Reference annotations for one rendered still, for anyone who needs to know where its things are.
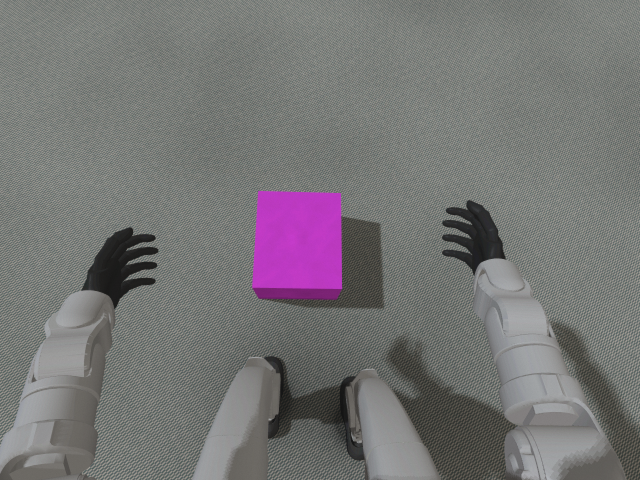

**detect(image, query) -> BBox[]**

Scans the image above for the left robot forearm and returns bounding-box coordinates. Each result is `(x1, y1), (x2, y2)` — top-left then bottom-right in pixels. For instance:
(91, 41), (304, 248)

(0, 290), (115, 480)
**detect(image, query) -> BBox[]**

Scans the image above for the robot left hand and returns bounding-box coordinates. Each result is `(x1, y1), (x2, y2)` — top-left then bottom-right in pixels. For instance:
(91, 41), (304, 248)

(81, 227), (158, 309)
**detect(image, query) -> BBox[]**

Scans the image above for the right robot thigh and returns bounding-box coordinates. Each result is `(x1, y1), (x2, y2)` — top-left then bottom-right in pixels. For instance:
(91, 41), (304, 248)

(345, 378), (441, 480)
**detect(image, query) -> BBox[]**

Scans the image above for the robot right hand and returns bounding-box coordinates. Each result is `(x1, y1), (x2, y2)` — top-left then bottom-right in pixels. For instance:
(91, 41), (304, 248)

(442, 200), (506, 275)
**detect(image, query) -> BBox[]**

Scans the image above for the robot right upper arm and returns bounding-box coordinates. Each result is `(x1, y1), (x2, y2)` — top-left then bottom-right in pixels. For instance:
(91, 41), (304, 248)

(504, 425), (623, 480)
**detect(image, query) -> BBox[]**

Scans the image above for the right robot forearm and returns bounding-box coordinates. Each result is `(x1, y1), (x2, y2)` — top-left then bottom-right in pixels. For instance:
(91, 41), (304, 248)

(473, 258), (627, 480)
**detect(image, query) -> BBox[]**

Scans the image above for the carton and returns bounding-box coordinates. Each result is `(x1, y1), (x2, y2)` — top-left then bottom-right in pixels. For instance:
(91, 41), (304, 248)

(252, 191), (342, 300)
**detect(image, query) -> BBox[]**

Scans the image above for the robot thigh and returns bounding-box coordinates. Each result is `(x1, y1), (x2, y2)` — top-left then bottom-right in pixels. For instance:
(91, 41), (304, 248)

(345, 378), (441, 480)
(192, 366), (280, 480)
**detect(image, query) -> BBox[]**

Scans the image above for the left robot thigh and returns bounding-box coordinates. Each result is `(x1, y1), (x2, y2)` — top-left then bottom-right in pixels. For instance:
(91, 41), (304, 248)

(192, 366), (280, 480)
